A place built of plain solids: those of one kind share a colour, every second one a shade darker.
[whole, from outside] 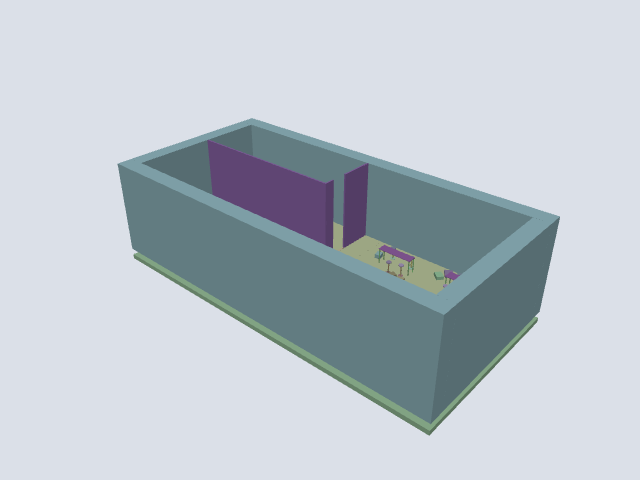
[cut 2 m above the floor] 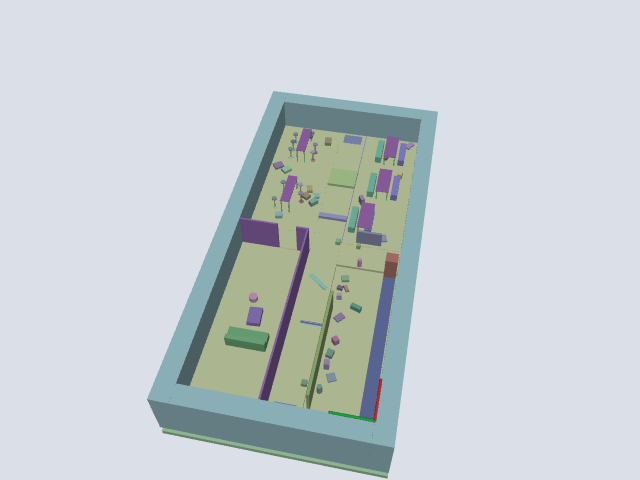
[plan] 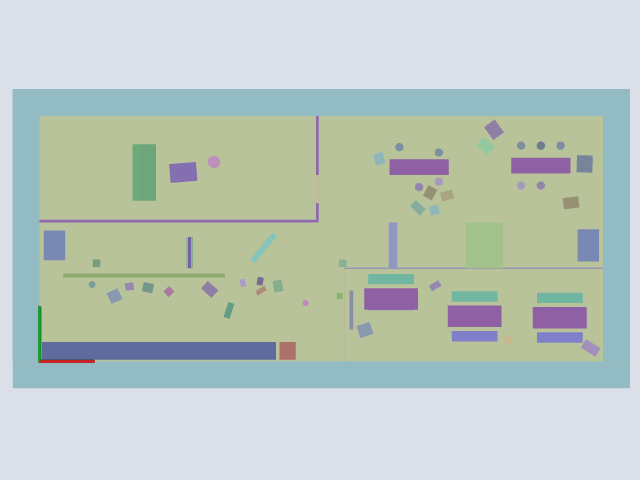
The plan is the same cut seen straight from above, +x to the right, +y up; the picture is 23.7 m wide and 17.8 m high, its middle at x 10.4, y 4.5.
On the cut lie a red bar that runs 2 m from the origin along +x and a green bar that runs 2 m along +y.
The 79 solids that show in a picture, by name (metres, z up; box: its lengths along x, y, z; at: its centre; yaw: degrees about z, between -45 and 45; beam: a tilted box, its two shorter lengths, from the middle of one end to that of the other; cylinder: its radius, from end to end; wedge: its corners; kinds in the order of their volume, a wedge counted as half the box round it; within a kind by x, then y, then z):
{
 "wall_1": {"box": [1.0, 9.1, 6.0], "at": [-0.5, 4.55, 2.0]},
 "wall_2": {"box": [22.9, 1.0, 6.0], "at": [10.45, -0.5, 2.0]},
 "wall_3": {"box": [22.9, 1.0, 6.0], "at": [10.45, 9.6, 2.0]},
 "wall_4": {"box": [1.0, 9.1, 6.0], "at": [21.4, 4.55, 2.0]},
 "floor_1": {"box": [9.7, 3.45, 0.85], "at": [4.85, 1.73, -0.57]},
 "floor_2": {"box": [10.35, 3.95, 1.0], "at": [5.17, 7.12, -0.5]},
 "floor_3": {"box": [20.9, 1.7, 1.0], "at": [10.45, 4.3, -0.5]},
 "floor_4": {"box": [1.6, 3.45, 1.0], "at": [10.5, 1.73, -0.5]},
 "floor_5": {"box": [1.3, 3.95, 1.0], "at": [11.0, 7.12, -0.5]},
 "floor_6": {"box": [9.6, 3.45, 1.0], "at": [16.1, 1.73, -0.5]},
 "floor_7": {"box": [9.25, 3.95, 1.0], "at": [16.27, 7.12, -0.5]},
 "floor_base_1": {"box": [22.9, 11.1, 0.3], "at": [10.45, 4.55, -1.57]},
 "part_1": {"box": [10.35, 0.1, 5.05], "at": [5.17, 5.2, 2.48]},
 "part_2": {"box": [0.1, 0.61, 5.05], "at": [10.3, 5.55, 2.48]},
 "part_3": {"box": [0.1, 2.19, 5.05], "at": [10.3, 8.01, 2.48]},
 "counter_1": {"box": [8.68, 0.66, 0.95], "at": [4.43, 0.39, 0.33]},
 "screenN_1": {"box": [6.0, 0.15, 1.59], "at": [3.88, 3.19, 0.65]},
 "bencha_1": {"box": [1.7, 0.39, 0.46], "at": [13.04, 2.09, 0.23]},
 "bencha_2": {"box": [1.7, 0.39, 0.46], "at": [16.13, 0.94, 0.23]},
 "bencha_3": {"box": [1.7, 0.39, 0.46], "at": [19.29, 0.88, 0.23]},
 "benchb_1": {"box": [1.7, 0.39, 0.46], "at": [13.04, 3.05, 0.23]},
 "benchb_2": {"box": [1.7, 0.39, 0.46], "at": [16.13, 2.4, 0.23]},
 "benchb_3": {"box": [1.7, 0.39, 0.46], "at": [19.29, 2.35, 0.23]},
 "tall_1": {"box": [0.6, 0.66, 2.25], "at": [9.2, 0.39, 0.97]},
 "sofa_seat_1": {"box": [0.88, 2.1, 0.44], "at": [3.88, 7.0, 0.22]},
 "step_hump_1": {"box": [1.4, 1.7, 0.23], "at": [16.49, 4.3, 0.07]},
 "top_1": {"box": [2.0, 0.8, 0.036], "at": [13.04, 2.31, 0.76]},
 "top_2": {"box": [2.2, 0.59, 0.032], "at": [14.07, 7.2, 0.98]},
 "top_3": {"box": [2.0, 0.8, 0.036], "at": [16.13, 1.67, 0.76]},
 "top_4": {"box": [2.2, 0.59, 0.032], "at": [18.59, 7.26, 0.98]},
 "top_5": {"box": [2.0, 0.8, 0.036], "at": [19.29, 1.62, 0.76]},
 "screenW_1": {"box": [0.14, 1.45, 0.99], "at": [11.56, 1.9, 0.5]},
 "low_1": {"box": [1.0, 0.7, 0.28], "at": [5.33, 7.0, 0.14], "yaw": 4.5},
 "sofa_back_1": {"box": [0.26, 2.1, 0.27], "at": [3.57, 7.0, 0.57]},
 "cushion_1": {"box": [0.45, 0.44, 0.15], "at": [2.78, 2.42, -0.12], "yaw": 24.8},
 "cushion_2": {"box": [0.51, 0.47, 0.15], "at": [12.07, 1.16, 0.03], "yaw": 18.4},
 "cushion_3": {"box": [0.59, 0.64, 0.19], "at": [20.21, 7.32, 0.04], "yaw": -1.7},
 "low_beam_1": {"box": [0.32, 1.7, 0.25], "at": [13.11, 4.3, 0.07]},
 "crate_1": {"box": [0.38, 0.44, 0.2], "at": [14.48, 6.25, 0.1], "yaw": -27.5},
 "crate_2": {"box": [0.47, 0.34, 0.22], "at": [15.11, 6.15, 0.11], "yaw": 15.1},
 "crate_3": {"box": [0.58, 0.42, 0.23], "at": [19.71, 5.88, 0.12], "yaw": 7.1},
 "carton_folded_1": {"box": [0.53, 0.38, 0.14], "at": [6.31, 2.67, -0.13], "yaw": -41.6},
 "carton_folded_2": {"box": [0.49, 0.59, 0.2], "at": [16.85, 8.59, 0.05], "yaw": 35.8},
 "carton_folded_3": {"box": [0.64, 0.37, 0.15], "at": [20.44, 0.5, 0.03], "yaw": -31.8},
 "backpack_1": {"box": [0.32, 0.28, 0.52], "at": [3.33, 2.77, 0.11], "yaw": 6.9},
 "backpack_2": {"box": [0.2, 0.28, 0.4], "at": [7.54, 2.9, 0.05], "yaw": 10.7},
 "backpack_3": {"box": [0.41, 0.24, 0.51], "at": [14.67, 2.8, 0.26], "yaw": 30.6},
 "low_mat_1": {"box": [0.8, 1.1, 0.06], "at": [0.55, 4.3, -0.02]},
 "low_mat_2": {"box": [0.8, 1.2, 0.06], "at": [20.35, 4.3, -0.02]},
 "carton_1": {"box": [0.4, 0.35, 0.28], "at": [4.02, 2.73, -0.01], "yaw": -11.8},
 "carton_2": {"box": [0.51, 0.33, 0.31], "at": [14.03, 5.69, 0.15], "yaw": -43.2},
 "tray_stack_1": {"box": [0.34, 0.43, 0.19], "at": [8.84, 2.79, -0.06], "yaw": 10.9},
 "tray_stack_2": {"box": [0.55, 0.43, 0.21], "at": [16.55, 7.99, 0.1], "yaw": -41.1},
 "step_stool_1": {"box": [0.36, 0.44, 0.25], "at": [12.6, 7.51, 0.12], "yaw": 12.9},
 "step_stool_2": {"box": [0.34, 0.34, 0.18], "at": [14.64, 5.61, 0.09], "yaw": 13.6},
 "pouf_1": {"cylinder": 0.23, "from": [6.47, 7.4, 0.0], "to": [6.47, 7.4, 0.29]},
 "toolbox_1": {"box": [0.24, 0.58, 0.31], "at": [7.02, 1.89, 0.01], "yaw": -18.2},
 "bag_1": {"box": [0.35, 0.28, 0.4], "at": [17.35, 0.79, 0.2], "yaw": -7.0},
 "edge_step_stool_1": {"box": [0.28, 0.28, 0.22], "at": [2.11, 3.64, 0.11]},
 "edge_step_stool_2": {"box": [0.28, 0.28, 0.26], "at": [11.24, 3.64, 0.13]},
 "cable_reel_1": {"box": [0.31, 0.29, 0.4], "at": [4.79, 2.59, 0.05], "yaw": 43.9},
 "bin_1": {"cylinder": 0.13, "from": [1.95, 2.85, -0.15], "to": [1.95, 2.85, 0.39]},
 "inway_plank_1": {"box": [0.23, 1.31, 0.1], "at": [8.31, 4.21, 0.0], "yaw": -39.0},
 "stoolb_seat_1": {"cylinder": 0.15, "from": [13.34, 7.94, 0.69], "to": [13.34, 7.94, 0.75]},
 "stoolb_seat_2": {"cylinder": 0.15, "from": [14.81, 7.74, 0.69], "to": [14.81, 7.74, 0.75]},
 "stoolb_seat_3": {"cylinder": 0.15, "from": [17.86, 8.0, 0.69], "to": [17.86, 8.0, 0.75]},
 "stoolb_seat_4": {"cylinder": 0.15, "from": [18.59, 8.0, 0.69], "to": [18.59, 8.0, 0.75]},
 "stoolb_seat_5": {"cylinder": 0.15, "from": [19.32, 8.0, 0.69], "to": [19.32, 8.0, 0.75]},
 "low_stripN_1": {"box": [9.6, 0.04, 0.06], "at": [16.1, 3.45, -0.02]},
 "stoola_seat_1": {"cylinder": 0.15, "from": [14.07, 6.46, 0.69], "to": [14.07, 6.46, 0.75]},
 "stoola_seat_2": {"cylinder": 0.15, "from": [14.81, 6.66, 0.69], "to": [14.81, 6.66, 0.75]},
 "stoola_seat_3": {"cylinder": 0.15, "from": [17.86, 6.52, 0.69], "to": [17.86, 6.52, 0.75]},
 "stoola_seat_4": {"cylinder": 0.15, "from": [18.59, 6.52, 0.69], "to": [18.59, 6.52, 0.75]},
 "dumbbell_1": {"box": [0.4, 0.19, 0.19], "at": [8.21, 2.62, -0.1], "yaw": 31.5},
 "book_pile_1": {"box": [0.23, 0.3, 0.19], "at": [8.18, 2.97, -0.06], "yaw": -9.9},
 "low_cover_top_1": {"box": [0.11, 1.16, 0.08], "at": [5.56, 4.03, -0.01]},
 "low_stripW_1": {"box": [0.04, 3.45, 0.06], "at": [11.3, 1.73, -0.02]},
 "low_threshold_1": {"box": [0.1, 1.05, 0.07], "at": [10.3, 6.38, -0.02]},
 "ramp_cover_1": {"wedge": [[5.62, 3.45, -0.05], [5.62, 3.45, 0.03], [5.62, 4.61, -0.05], [5.62, 4.61, 0.03], [5.67, 3.45, -0.05], [5.67, 3.45, 0.0], [5.67, 4.61, -0.05], [5.67, 4.61, 0.0]]}
}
